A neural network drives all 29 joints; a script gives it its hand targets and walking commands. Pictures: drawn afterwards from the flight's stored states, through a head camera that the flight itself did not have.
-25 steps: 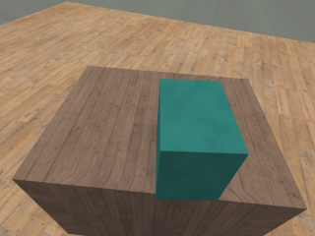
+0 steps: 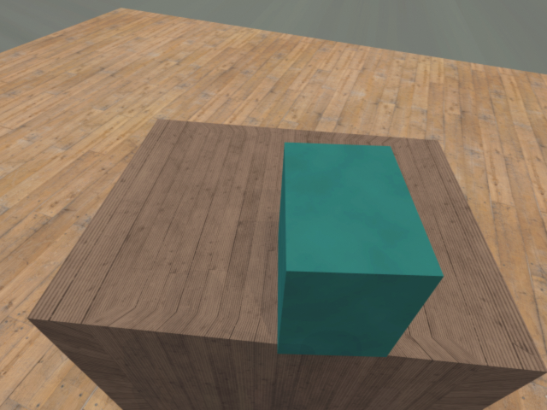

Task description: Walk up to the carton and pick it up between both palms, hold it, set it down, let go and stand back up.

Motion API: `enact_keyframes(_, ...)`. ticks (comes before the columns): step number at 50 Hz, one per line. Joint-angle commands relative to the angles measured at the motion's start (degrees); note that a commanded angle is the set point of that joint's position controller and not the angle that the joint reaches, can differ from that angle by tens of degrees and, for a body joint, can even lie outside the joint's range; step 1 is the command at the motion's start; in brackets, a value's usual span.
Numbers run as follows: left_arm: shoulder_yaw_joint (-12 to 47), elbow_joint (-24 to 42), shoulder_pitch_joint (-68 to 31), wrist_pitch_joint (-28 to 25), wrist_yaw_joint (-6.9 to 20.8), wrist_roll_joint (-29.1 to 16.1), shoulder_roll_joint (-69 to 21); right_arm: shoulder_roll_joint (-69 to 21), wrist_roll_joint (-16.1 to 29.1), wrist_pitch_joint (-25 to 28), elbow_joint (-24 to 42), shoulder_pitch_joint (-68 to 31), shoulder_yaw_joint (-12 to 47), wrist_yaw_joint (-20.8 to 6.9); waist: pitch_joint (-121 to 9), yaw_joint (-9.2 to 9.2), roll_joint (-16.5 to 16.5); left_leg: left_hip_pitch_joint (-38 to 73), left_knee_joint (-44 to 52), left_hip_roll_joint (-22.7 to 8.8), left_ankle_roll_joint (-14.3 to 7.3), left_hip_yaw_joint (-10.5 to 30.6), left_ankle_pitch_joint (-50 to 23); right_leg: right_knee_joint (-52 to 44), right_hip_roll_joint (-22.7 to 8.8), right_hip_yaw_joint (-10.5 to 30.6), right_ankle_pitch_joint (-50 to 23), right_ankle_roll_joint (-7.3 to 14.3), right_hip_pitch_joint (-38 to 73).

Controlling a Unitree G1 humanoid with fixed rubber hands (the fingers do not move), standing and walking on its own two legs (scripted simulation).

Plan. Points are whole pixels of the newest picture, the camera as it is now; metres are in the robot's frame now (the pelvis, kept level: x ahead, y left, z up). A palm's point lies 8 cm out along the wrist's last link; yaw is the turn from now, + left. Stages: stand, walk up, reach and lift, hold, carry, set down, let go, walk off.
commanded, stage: walk up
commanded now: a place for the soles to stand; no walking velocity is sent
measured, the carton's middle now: (334, 248) +0.42 -0.10 +0.01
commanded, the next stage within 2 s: reach and lift in 0.24 s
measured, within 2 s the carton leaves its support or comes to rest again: neither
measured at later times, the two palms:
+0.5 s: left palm out of the picture +0.19 +0.23 -0.12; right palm out of the picture +0.14 -0.24 -0.14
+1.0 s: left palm out of the picture +0.12 +0.16 -0.09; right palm out of the picture +0.08 -0.25 -0.07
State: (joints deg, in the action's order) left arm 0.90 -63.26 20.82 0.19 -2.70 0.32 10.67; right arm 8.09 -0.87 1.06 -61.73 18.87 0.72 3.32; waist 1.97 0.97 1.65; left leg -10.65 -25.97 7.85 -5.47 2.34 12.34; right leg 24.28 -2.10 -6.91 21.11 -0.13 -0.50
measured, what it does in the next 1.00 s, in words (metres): shifts its weight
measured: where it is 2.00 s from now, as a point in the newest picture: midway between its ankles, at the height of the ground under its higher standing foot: outside the picture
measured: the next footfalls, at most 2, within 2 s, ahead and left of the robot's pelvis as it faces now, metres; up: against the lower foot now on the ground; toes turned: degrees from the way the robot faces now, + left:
none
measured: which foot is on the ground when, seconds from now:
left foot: down 0.00-1.00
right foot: down 0.00-1.00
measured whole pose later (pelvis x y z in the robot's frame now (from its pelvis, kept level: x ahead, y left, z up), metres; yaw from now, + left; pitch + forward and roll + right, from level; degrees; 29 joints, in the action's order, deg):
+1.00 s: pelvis -0.11 -0.08 -0.02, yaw -6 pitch -8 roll +2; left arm -6.8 -23.0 0.1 35.7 2.8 4.9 17.1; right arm 0.0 6.6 -12.7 -32.2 1.0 5.3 5.5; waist 5.8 -0.2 8.4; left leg -17.4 -35.8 -0.9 1.1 -1.8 10.2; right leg 41.4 2.4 -7.4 22.0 7.0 -11.9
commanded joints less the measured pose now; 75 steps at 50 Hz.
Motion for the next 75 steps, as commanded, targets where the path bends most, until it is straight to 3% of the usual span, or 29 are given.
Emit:
enact_keyframes(1,-1.21,0.61,5.78,-0.35,-0.3,0.01,6.82,7.17,0.19,0.47,0.69,5.02,-1.02,0.3,4.18,-0.23,-2.45,-0.88,5.16,-11.34,5.94,12.53,-18.53,-4.89,-6.11,6.05,-8.09,1.91,-4.08)
enact_keyframes(6,-0.98,-0.41,5.72,-0.33,-0.18,0.12,6.25,6.82,-0.25,0.4,0.53,4.59,-1.4,0.45,5.88,0.03,-0.32,-1.68,5.13,-10.96,5.57,11.88,-15.58,-5.64,-6.58,6.09,-7.43,2.22,-4.73)
enact_keyframes(7,-1.21,-0.65,5.9,-0.39,-0.15,0.07,6.47,7.52,-0.22,0.35,0.5,4.73,-1.32,0.44,5.25,0.06,-2.79,-0.6,5.5,-10.79,6.31,11.91,-16.43,-5.15,-6.47,6.41,-7.04,2.08,-4.79)
enact_keyframes(9,-1.17,-0.91,6.03,-0.46,-0.3,-0.27,6.76,7.41,-0.25,0.5,0.34,5.02,-1.41,0.38,3.88,-0.3,-2.37,0.57,4.3,-10.67,6.27,11.95,-21.52,-5.13,-6.63,6.14,-10.87,1.79,-4.04)
enact_keyframes(12,-0.73,-0.74,5.89,-0.15,-0.19,-0.21,5.86,6.59,-0.28,0.35,0.09,5.16,-1.1,0.39,5.66,-0.27,-1.63,-0.35,4.72,-11.41,6.11,12.09,-19.69,-4.5,-6.11,5.19,-8.07,1.43,-5.21)
enact_keyframes(13,-4.92,21.59,-56.75,10.11,0.94,-4.46,19.25,5.48,-10.42,1.82,6.03,-54.5,-12.82,-3.27,-1.44,-0.86,-6.75,-13.29,-6.78,-14.09,10.27,2.06,-4.15,13.63,-1.17,-0.07,12.53,3.68,-30.44)
enact_keyframes(14,2.08,24.93,-49.02,17.68,-1.57,-5.26,11.46,6.75,-8.2,-2.85,3.76,-42.11,-14.09,-6.67,2.94,-2.03,-7.1,-19.77,-5.92,-15.07,11.38,1.93,10.77,16.35,-1.56,1.9,10.1,5.44,-26.16)
enact_keyframes(15,0.09,31.41,-47.06,21.94,-2.09,-4.33,14.41,7.88,-9.14,-6.66,8.67,-40.32,-13.87,-7.3,-1.52,-2.46,-4.38,-25.6,-7.46,-14.5,11.01,-1.17,9.93,19.66,-1.23,2.83,3.65,4.67,-22.84)
enact_keyframes(16,-1.48,35.22,-44.32,26.16,-0.93,-5.46,13.3,6.96,-7.91,-10.72,13.19,-36.15,-11.78,-7.45,-8.03,-1.22,-1.87,-22.83,-10.55,-12.64,9.14,-2.59,2.17,19.12,-2.31,5.58,-0.51,3.15,-22.07)
enact_keyframes(18,-3.75,34.57,-37.06,32.38,-0.2,-3.63,10.54,8.0,-4.56,-13.49,13.97,-31.99,-8.26,-7.69,-20.41,-1.41,-1.4,-13.08,-15.0,-11.83,8.02,-3.45,-12.66,21.99,-1.78,3.21,-12.2,0.3,-19.69)
enact_keyframes(20,-6.66,34.22,-22.43,38.27,0.44,-0.28,8.77,12.82,0.35,-13.68,9.08,-23.09,-6.27,-8.18,-27.28,-1.09,-4.12,2.05,-17.63,-13.67,10.09,-0.09,-32.58,20.25,1.28,0.95,-14.54,1.49,-26.35)
enact_keyframes(21,-6.79,35.88,-14.47,41.27,1.41,1.35,9.31,13.49,3.87,-13.76,10.44,-20.19,-3.65,-7.97,-30.0,0.38,-4.2,10.5,-17.9,-14.8,11.15,3.62,-39.63,17.92,2.35,1.09,-17.54,1.63,-28.6)
enact_keyframes(22,-7.18,36.9,-8.8,43.63,2.35,2.23,7.71,15.27,5.3,-13.59,10.71,-19.22,-2.43,-7.62,-30.92,1.41,-4.2,15.81,-18.45,-15.4,11.1,6.72,-43.88,17.2,3.4,-0.8,-17.77,2.33,-29.99)
enact_keyframes(26,-6.64,43.03,7.87,49.12,5.22,6.44,2.18,21.42,11.05,-11.98,15.0,-12.78,2.67,-4.8,-20.32,3.0,-2.55,27.83,-13.66,-14.09,11.44,8.99,-52.07,7.83,6.82,-2.15,-24.16,2.27,-26.96)
enact_keyframes(29,-5.69,49.83,0.36,44.77,5.93,8.16,4.2,18.43,9.61,-9.59,24.12,-15.25,3.09,-3.79,-7.64,1.81,-1.43,21.96,-5.45,-10.26,8.81,2.53,-25.57,0.95,4.77,-0.95,-15.9,2.62,-24.37)
enact_keyframes(31,-8.11,51.83,-10.76,38.82,5.9,8.16,6.99,12.2,5.85,-8.26,30.8,-20.66,2.32,-3.78,-3.97,1.48,0.73,13.7,-2.24,-8.66,5.48,0.6,-10.85,0.17,1.63,2.19,-12.3,0.62,-23.94)
enact_keyframes(33,-10.89,54.03,-23.03,32.32,3.94,7.19,11.39,7.15,3.41,-7.04,34.45,-25.61,0.44,-5.06,-4.34,2.86,0.72,6.22,-2.12,-9.51,3.61,-0.62,-1.14,-0.16,-1.76,6.41,-2.34,-0.25,-24.75)
enact_keyframes(36,-9.88,60.47,-35.75,25.5,0.22,3.96,12.57,1.4,1.71,-5.54,35.86,-28.43,-0.9,-6.91,-10.7,2.81,-3.1,1.99,-7.03,-10.52,4.11,-2.07,6.81,-1.68,-6.6,14.63,14.99,1.73,-29.73)
enact_keyframes(40,-5.94,61.58,-32.22,26.2,-0.44,-0.96,12.73,0.54,4.22,-6.5,38.16,-23.83,-1.12,-4.99,-15.77,0.94,-6.4,2.59,-11.81,-9.99,4.28,-4.26,4.46,-2.28,-10.06,20.15,14.32,1.43,-29.93)
enact_keyframes(42,-6.74,55.13,-27.41,29.31,1.08,-0.36,12.44,0.92,4.25,-8.03,35.74,-20.67,-1.97,-3.18,-13.63,-0.43,-7.22,3.47,-11.15,-10.01,3.87,-3.42,3.49,-1.81,-10.26,19.37,9.29,1.59,-29.1)
enact_keyframes(43,-7.67,51.11,-24.38,30.7,2.1,0.68,12.52,2.11,4.14,-9.0,34.06,-18.81,-2.37,-1.85,-10.47,-2.37,-6.61,4.31,-11.29,-10.17,4.03,-3.13,2.45,-2.34,-10.58,19.89,8.66,1.49,-27.62)
enact_keyframes(45,-7.57,45.83,-19.13,34.03,4.34,2.61,11.52,4.39,5.63,-11.05,32.93,-16.45,-1.73,0.99,-4.74,-2.73,-5.36,6.24,-8.73,-9.84,3.66,-3.03,2.47,-2.9,-9.54,16.39,4.45,0.79,-26.58)
enact_keyframes(46,-8.98,44.76,-18.37,35.29,5.12,4.45,11.31,3.69,6.31,-12.14,32.59,-17.22,-0.87,2.13,-0.61,-1.67,-4.59,6.78,-8.39,-9.2,3.64,-2.71,2.18,-4.48,-9.08,15.66,4.49,0.14,-27.09)
enact_keyframes(50,-12.47,43.59,-18.98,38.7,6.92,7.93,12.24,0.91,9.31,-16.86,39.12,-19.16,4.69,5.65,8.59,-0.24,-0.11,11.99,-6.7,-8.79,3.13,-3.83,2.13,-10.61,-9.8,16.03,14.74,-0.73,-27.83)
enact_keyframes(53,-11.89,48.56,-23.58,36.82,5.84,7.2,11.31,-0.55,9.66,-17.74,45.7,-21.27,4.61,4.82,9.39,1.35,3.59,14.56,-5.47,-8.39,3.59,-4.67,3.5,-12.08,-9.18,15.73,19.28,0.31,-33.1)
enact_keyframes(57,-8.27,53.34,-29.57,31.98,2.76,5.94,9.15,1.49,6.42,-15.73,50.08,-25.19,0.03,1.23,3.84,2.45,2.67,12.98,-3.52,-8.98,3.95,-3.49,6.28,-9.26,-7.81,14.64,19.85,3.0,-36.33)
enact_keyframes(61,-7.21,54.93,-30.73,27.41,0.88,3.3,9.57,1.96,4.09,-12.19,49.46,-22.9,-2.85,-1.3,-1.96,1.6,-0.21,8.47,-3.9,-10.19,3.92,-3.0,7.2,-7.73,-8.3,16.64,18.18,2.76,-32.41)
enact_keyframes(64,-6.59,53.96,-24.7,24.51,0.32,2.55,8.24,0.58,3.96,-9.36,44.06,-18.48,-3.54,-2.67,-4.45,0.79,-3.76,4.85,-1.57,-10.68,3.74,-1.76,6.07,-6.8,-6.71,15.61,11.69,1.83,-26.53)
enact_keyframes(75,-9.26,50.52,-8.51,12.36,0.69,5.0,5.19,4.61,4.62,3.31,38.31,-8.98,-0.13,-3.35,-5.7,2.56,-3.12,10.15,3.81,-8.44,4.42,-1.77,-12.12,-7.71,-4.27,10.07,-23.16,-1.26,-16.02)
